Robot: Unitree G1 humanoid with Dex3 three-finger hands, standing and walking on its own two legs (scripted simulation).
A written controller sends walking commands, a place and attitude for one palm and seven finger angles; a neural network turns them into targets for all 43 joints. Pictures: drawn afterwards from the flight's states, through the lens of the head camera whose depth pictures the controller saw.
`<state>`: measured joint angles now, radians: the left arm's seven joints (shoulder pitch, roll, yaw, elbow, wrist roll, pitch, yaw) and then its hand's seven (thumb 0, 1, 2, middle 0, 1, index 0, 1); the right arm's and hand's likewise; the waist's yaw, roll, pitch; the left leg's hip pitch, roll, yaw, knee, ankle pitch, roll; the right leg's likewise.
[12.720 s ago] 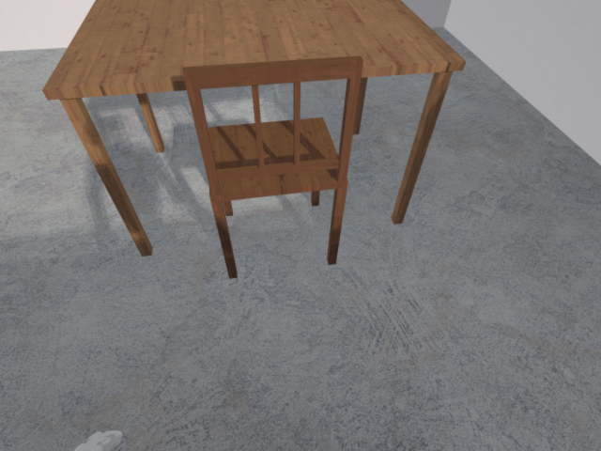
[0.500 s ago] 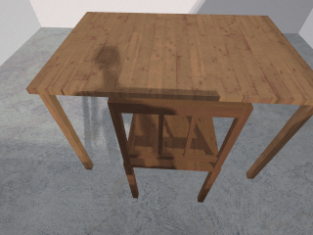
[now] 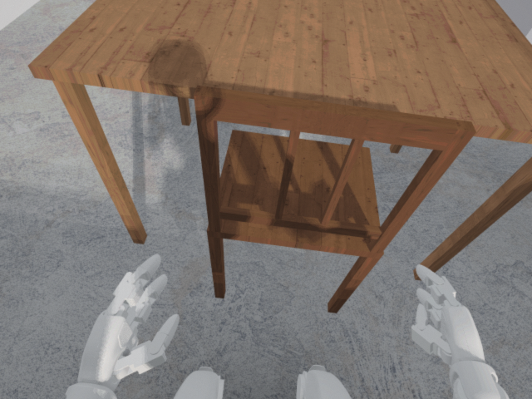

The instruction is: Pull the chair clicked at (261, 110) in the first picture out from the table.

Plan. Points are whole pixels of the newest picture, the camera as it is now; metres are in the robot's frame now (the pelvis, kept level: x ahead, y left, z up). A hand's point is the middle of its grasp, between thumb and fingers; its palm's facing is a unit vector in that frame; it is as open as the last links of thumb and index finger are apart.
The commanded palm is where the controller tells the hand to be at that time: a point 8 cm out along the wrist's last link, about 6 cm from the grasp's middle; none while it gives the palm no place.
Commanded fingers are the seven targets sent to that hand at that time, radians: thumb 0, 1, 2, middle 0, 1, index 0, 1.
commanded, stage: raise the hand toward the chair's back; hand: left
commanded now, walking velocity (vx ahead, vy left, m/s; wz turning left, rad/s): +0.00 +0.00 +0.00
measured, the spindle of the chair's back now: (285, 178) +0.51 +0.00 -0.01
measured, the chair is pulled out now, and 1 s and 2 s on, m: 0.00 0.00 0.00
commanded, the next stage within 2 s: aim the fingers beside a spindle in 1.66 s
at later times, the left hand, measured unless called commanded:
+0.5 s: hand (117, 308) +0.22 +0.21 +0.04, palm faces +0.07 -1.00 -0.05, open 13.7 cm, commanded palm +0.19 +0.26 +0.04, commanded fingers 0.00 -0.22 0.42 -0.09 -0.12 -0.09 -0.12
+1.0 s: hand (122, 291) +0.25 +0.22 +0.04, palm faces -0.04 -1.00 -0.06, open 16.8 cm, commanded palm +0.23 +0.28 +0.05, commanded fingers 0.00 -0.50 0.30 -0.06 -0.08 -0.06 -0.08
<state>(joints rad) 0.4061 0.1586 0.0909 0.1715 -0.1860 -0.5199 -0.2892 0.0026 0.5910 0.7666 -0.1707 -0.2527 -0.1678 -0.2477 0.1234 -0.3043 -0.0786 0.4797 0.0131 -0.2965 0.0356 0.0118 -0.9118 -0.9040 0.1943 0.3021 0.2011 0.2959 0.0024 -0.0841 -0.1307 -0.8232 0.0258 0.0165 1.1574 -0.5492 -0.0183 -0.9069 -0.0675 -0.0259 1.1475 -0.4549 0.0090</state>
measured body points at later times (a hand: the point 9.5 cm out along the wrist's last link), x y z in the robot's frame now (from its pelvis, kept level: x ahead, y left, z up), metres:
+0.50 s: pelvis +0.00 +0.02 -0.01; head +0.08 +0.03 +0.44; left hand +0.21 +0.27 +0.05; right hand +0.17 -0.22 -0.09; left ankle +0.01 +0.13 -0.65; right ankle +0.06 -0.13 -0.65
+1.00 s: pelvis +0.02 +0.02 +0.00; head +0.10 +0.03 +0.44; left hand +0.24 +0.27 +0.04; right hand +0.23 -0.20 -0.06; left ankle +0.01 +0.13 -0.65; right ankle +0.06 -0.12 -0.65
